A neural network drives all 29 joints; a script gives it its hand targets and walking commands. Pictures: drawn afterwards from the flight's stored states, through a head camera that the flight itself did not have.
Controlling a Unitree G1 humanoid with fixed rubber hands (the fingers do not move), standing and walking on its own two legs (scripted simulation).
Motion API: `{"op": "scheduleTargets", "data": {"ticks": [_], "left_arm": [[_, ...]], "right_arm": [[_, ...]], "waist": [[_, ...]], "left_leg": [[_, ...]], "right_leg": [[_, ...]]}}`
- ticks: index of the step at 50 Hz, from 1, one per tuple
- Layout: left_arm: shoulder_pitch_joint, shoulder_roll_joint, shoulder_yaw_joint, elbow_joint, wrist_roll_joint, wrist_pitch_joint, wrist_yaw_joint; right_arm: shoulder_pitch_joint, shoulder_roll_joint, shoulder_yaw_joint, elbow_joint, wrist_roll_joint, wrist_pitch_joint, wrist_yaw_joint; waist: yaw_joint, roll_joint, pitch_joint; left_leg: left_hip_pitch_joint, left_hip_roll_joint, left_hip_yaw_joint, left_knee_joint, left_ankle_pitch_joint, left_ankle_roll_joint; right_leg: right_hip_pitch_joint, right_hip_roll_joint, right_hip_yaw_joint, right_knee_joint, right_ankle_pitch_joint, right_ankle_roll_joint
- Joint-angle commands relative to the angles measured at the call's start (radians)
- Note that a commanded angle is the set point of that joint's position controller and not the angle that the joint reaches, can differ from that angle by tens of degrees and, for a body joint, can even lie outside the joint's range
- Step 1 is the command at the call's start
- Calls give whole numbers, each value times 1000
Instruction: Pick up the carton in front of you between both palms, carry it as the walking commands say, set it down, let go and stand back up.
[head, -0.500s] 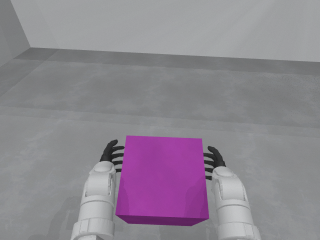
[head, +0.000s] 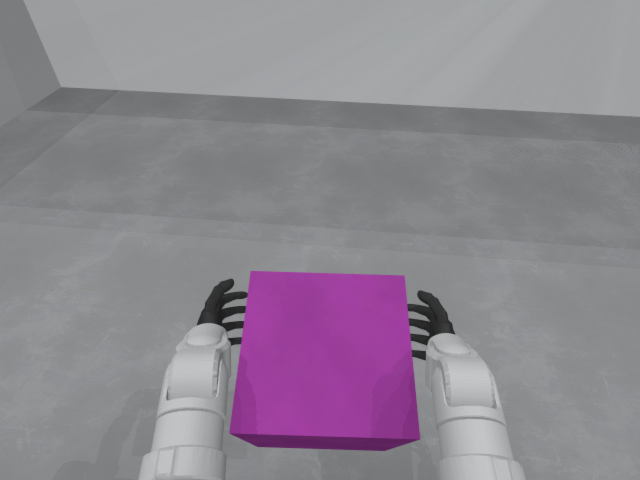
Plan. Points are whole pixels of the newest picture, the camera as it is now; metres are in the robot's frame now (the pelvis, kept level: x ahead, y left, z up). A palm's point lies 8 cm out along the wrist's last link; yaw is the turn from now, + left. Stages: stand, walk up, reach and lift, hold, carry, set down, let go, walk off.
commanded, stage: carry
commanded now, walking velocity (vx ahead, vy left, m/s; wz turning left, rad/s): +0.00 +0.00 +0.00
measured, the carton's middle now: (323, 369) +0.31 +0.00 -0.06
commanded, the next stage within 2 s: hold in 0.36 s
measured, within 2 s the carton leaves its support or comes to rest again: neither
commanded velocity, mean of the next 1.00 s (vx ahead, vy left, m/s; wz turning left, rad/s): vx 0.00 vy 0.00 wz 0.00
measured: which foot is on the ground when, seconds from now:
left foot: down 0.00-1.00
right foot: down 0.00-1.00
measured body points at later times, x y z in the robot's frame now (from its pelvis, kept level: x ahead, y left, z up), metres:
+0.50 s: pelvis +0.00 +0.00 +0.01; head -0.03 +0.00 +0.46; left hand +0.29 +0.18 +0.04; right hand +0.30 -0.13 +0.04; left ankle -0.02 +0.10 -0.73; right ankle +0.08 -0.13 -0.73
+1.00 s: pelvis +0.01 -0.04 +0.01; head -0.03 -0.06 +0.46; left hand +0.28 +0.17 +0.05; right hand +0.34 -0.12 +0.04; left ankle -0.02 +0.10 -0.73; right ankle +0.08 -0.13 -0.73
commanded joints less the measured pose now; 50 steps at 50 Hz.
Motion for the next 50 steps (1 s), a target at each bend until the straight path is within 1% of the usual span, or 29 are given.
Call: {"op": "scheduleTargets", "data": {"ticks": [1, 18, 19, 20, 21, 22, 23, 24, 25, 27, 29, 30, 33, 39, 45, 50], "left_arm": [[-406, -947, -527, 11, -255, -10, -258], [-408, -946, -538, -2, -261, -10, -257], [-354, -993, -506, 37, -251, -20, -270], [-356, -972, -503, 25, -220, -42, -266], [-344, -968, -484, 30, -211, -48, -260], [-343, -961, -472, 31, -205, -50, -253], [-354, -946, -474, 33, -206, -51, -252], [-379, -956, -483, 24, -219, -53, -253], [-376, -948, -484, 33, -220, -52, -256], [-426, -957, -494, 45, -233, -51, -269], [-459, -958, -499, 57, -241, -50, -280], [-459, -952, -495, 65, -240, -48, -285], [-498, -955, -489, 83, -244, -49, -297], [-510, -949, -453, 108, -230, -47, -302], [-493, -945, -424, 117, -211, -44, -298], [-486, -944, -414, 117, -205, -46, -297]], "right_arm": [[-535, 918, 529, -91, 280, -67, 260], [-529, 918, 535, -96, 284, -66, 261], [-462, 932, 518, -143, 276, -63, 275], [-504, 911, 530, -194, 273, -72, 281], [-510, 916, 544, -175, 273, -68, 285], [-517, 907, 552, -173, 280, -70, 292], [-520, 914, 565, -163, 284, -71, 293], [-512, 908, 566, -155, 280, -74, 289], [-511, 903, 554, -157, 271, -75, 290], [-511, 910, 533, -127, 253, -76, 286], [-510, 914, 507, -94, 238, -76, 284], [-506, 916, 493, -80, 232, -76, 285], [-525, 930, 476, -36, 222, -74, 285], [-555, 948, 462, 4, 220, -71, 291], [-577, 950, 472, -2, 230, -70, 297], [-579, 945, 474, -9, 232, -69, 297]], "waist": [[0, 0, -230], [0, 2, -228], [8, 129, -96], [13, 121, -132], [23, 66, -131], [31, 77, -147], [30, 47, -136], [24, 48, -150], [16, 51, -126], [-6, 51, -96], [-22, 40, -70], [-27, 39, -56], [-32, 17, -49], [-16, -6, -61], [7, -11, -82], [13, -20, -90]], "left_leg": [[-20, 118, -117, -124, 122, 8], [-18, 118, -117, -122, 153, 12], [-65, -51, -308, -227, 360, 19], [-44, -44, -320, -219, 378, 22], [40, -60, -309, -199, 463, 13], [122, -76, -295, -205, 425, 7], [159, -81, -292, -206, 446, 5], [134, -78, -292, -216, 417, -5], [162, -82, -286, -226, 375, -5], [125, -79, -283, -244, 277, -10], [104, -79, -284, -251, 216, -9], [122, -81, -283, -249, 215, -9], [69, -87, -282, -252, 153, -7], [13, -106, -271, -248, 133, -1], [7, -123, -260, -246, 140, 5], [10, -129, -256, -245, 145, 7]], "right_leg": [[178, -86, 109, -42, 122, -10], [176, -85, 99, -36, 127, -2], [506, 207, 185, -23, 191, -18], [505, 187, 221, -42, 200, -13], [453, 181, 224, -68, 224, -8], [413, 178, 222, -83, 210, -1], [392, 186, 217, -91, 214, 7], [447, 190, 217, -100, 195, 2], [407, 190, 215, -106, 166, 7], [426, 193, 207, -115, 104, 6], [426, 191, 208, -122, 65, 4], [403, 190, 207, -125, 61, 4], [445, 184, 210, -136, 31, 4], [516, 163, 221, -149, 47, 11], [552, 144, 233, -160, 80, 21], [564, 135, 242, -166, 104, 28]]}}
